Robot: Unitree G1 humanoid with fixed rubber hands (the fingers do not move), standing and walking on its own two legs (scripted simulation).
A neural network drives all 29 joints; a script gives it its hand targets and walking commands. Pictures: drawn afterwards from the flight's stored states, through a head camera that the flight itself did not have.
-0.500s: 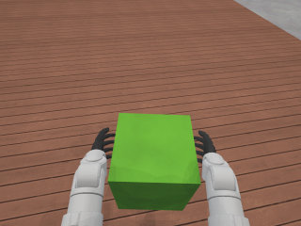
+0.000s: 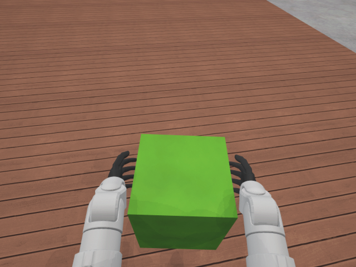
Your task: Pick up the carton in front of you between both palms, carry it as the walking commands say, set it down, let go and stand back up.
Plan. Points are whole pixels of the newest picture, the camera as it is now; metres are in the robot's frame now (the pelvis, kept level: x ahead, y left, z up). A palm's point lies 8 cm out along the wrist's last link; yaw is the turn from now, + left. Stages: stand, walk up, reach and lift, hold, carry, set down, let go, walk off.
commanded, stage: carry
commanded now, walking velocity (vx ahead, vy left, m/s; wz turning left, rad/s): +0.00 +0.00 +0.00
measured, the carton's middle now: (180, 194) +0.31 +0.00 -0.05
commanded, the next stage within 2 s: hold in 0.72 s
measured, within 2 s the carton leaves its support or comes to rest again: neither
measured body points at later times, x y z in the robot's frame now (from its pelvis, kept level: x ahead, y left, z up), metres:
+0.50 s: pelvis -0.02 +0.00 +0.00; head -0.04 +0.01 +0.45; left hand +0.28 +0.16 +0.03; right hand +0.28 -0.15 +0.03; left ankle +0.00 +0.11 -0.74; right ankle -0.02 -0.11 -0.74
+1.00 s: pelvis -0.04 +0.00 +0.01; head -0.07 +0.01 +0.46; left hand +0.25 +0.17 +0.04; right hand +0.26 -0.14 +0.04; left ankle +0.00 +0.11 -0.74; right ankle -0.02 -0.12 -0.74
